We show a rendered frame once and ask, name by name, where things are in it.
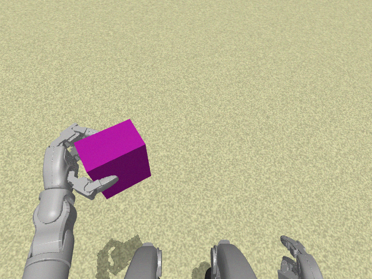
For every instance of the right robot hand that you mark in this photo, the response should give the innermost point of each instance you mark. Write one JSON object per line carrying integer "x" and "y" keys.
{"x": 305, "y": 266}

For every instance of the carton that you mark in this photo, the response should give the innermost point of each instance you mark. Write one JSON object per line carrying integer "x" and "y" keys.
{"x": 116, "y": 151}

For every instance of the left robot arm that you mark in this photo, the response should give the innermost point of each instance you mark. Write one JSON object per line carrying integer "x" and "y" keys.
{"x": 51, "y": 250}

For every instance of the left robot hand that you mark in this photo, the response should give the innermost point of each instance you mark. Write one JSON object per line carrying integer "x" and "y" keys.
{"x": 60, "y": 167}

